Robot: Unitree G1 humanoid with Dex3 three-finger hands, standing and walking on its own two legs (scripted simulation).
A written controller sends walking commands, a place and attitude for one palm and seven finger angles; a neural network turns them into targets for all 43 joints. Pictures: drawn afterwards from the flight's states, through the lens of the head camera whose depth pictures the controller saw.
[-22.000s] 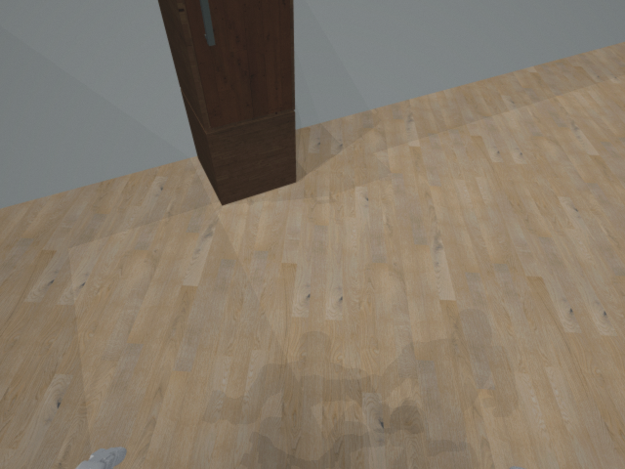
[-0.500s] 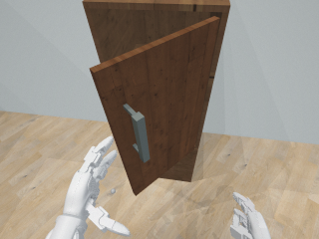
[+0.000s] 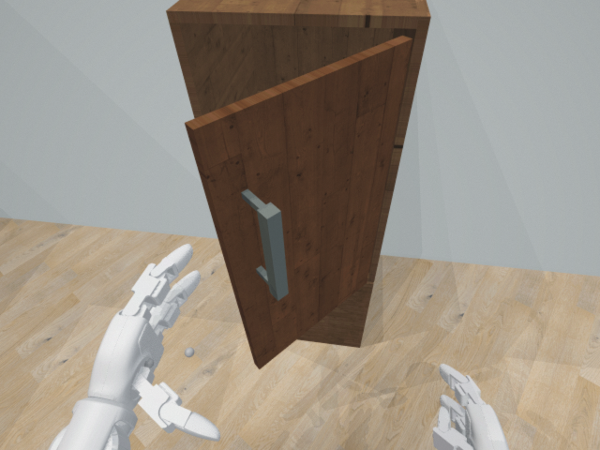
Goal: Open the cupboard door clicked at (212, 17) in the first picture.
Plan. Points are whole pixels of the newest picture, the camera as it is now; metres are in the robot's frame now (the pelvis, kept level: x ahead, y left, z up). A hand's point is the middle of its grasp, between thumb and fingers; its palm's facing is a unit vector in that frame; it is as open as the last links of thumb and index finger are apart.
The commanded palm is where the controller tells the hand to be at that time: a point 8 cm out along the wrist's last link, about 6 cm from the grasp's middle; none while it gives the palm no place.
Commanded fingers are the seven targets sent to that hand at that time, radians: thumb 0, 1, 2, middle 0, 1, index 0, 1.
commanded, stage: draw the hand back to the body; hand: left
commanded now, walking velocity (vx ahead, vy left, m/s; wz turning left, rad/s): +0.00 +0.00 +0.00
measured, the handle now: (265, 248) +0.36 +0.07 +0.10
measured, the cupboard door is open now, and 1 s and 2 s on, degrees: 49 49 49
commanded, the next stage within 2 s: step back with the hand held close in 1.34 s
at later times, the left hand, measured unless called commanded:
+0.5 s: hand (100, 338) +0.20 +0.21 +0.15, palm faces +0.25 -0.92 -0.30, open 14.5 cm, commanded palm +0.16 +0.26 +0.17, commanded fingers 0.00 0.13 0.57 -0.17 -0.30 -0.17 -0.30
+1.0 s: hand (16, 290) +0.22 +0.28 +0.20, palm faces +0.46 -0.79 -0.40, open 8.7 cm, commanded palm +0.17 +0.31 +0.21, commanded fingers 0.00 0.90 0.90 -0.20 -0.30 -0.20 -0.30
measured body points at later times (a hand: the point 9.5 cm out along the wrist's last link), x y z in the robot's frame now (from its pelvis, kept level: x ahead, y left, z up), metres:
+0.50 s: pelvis +0.01 +0.01 +0.03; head +0.00 +0.00 +0.48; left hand +0.18 +0.26 +0.16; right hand +0.20 -0.20 -0.04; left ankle +0.00 +0.12 -0.70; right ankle +0.01 -0.11 -0.70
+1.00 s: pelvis +0.03 +0.01 +0.05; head +0.01 +0.00 +0.49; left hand +0.19 +0.32 +0.22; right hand +0.22 -0.21 -0.03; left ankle +0.00 +0.12 -0.70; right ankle +0.01 -0.11 -0.70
